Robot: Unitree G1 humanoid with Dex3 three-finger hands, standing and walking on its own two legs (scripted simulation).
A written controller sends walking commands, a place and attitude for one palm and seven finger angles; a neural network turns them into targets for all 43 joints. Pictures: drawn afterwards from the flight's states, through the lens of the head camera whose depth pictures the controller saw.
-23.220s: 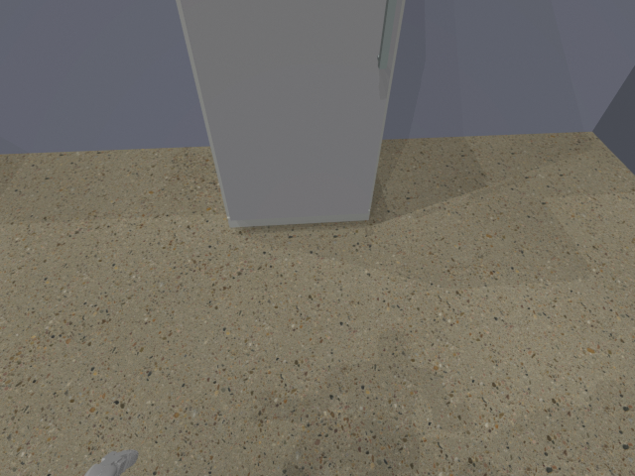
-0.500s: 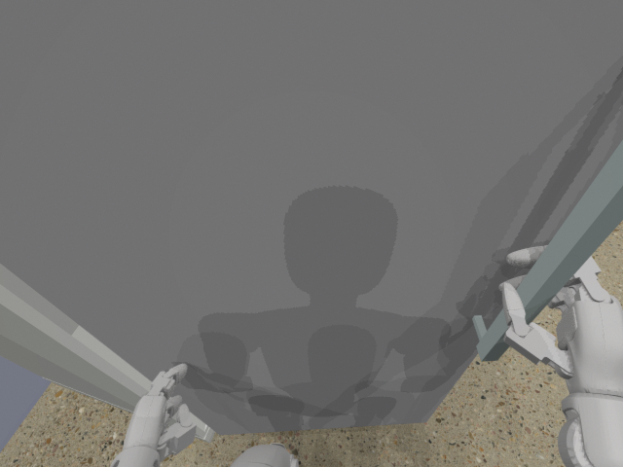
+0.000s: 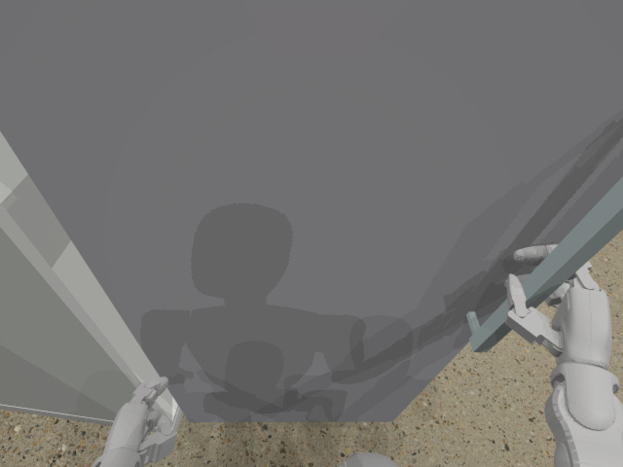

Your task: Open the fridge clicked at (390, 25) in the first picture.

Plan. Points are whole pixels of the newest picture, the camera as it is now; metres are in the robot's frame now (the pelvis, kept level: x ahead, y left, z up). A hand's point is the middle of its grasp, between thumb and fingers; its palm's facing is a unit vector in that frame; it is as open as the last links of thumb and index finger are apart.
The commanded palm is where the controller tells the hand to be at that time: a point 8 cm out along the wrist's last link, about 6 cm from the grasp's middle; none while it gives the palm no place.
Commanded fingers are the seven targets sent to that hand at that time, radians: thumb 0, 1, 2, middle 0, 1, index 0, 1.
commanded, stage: stop walking and hold the door back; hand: right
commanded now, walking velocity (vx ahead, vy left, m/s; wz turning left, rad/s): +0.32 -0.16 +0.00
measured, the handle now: (547, 255) +0.33 -0.23 +0.16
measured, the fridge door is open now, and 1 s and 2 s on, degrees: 82 76 77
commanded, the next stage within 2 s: loosen the grip on the handle in 0.60 s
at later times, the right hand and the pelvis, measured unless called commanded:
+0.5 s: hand (512, 283) +0.32 -0.21 +0.11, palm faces +0.09 +0.98 -0.20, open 5.4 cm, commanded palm +0.29 -0.26 +0.10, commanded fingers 0.00 -0.90 -0.90 0.45 1.40 0.45 1.40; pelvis -0.08 -0.05 +0.00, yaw -2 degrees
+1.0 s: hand (507, 275) +0.33 -0.21 +0.11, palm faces +0.18 +0.96 -0.20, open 10.3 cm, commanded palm +0.29 -0.26 +0.10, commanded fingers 0.00 0.55 -0.20 0.37 1.30 0.37 1.30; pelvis -0.09 +0.01 -0.02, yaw -2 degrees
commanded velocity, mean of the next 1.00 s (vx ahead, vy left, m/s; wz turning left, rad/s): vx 0.10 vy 0.05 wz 0.00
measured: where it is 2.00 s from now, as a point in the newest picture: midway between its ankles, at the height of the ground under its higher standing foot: outside the picture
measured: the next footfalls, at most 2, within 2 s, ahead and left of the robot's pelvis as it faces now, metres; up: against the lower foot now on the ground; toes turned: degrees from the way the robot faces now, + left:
right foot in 0.30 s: -0.06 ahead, -0.14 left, +0.00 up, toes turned -2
left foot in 0.70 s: -0.01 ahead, +0.09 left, +0.00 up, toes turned +2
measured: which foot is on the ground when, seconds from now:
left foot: down 0.00-0.32, up 0.34-0.68, down 0.70-1.00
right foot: up 0.00-0.28, down 0.30-1.00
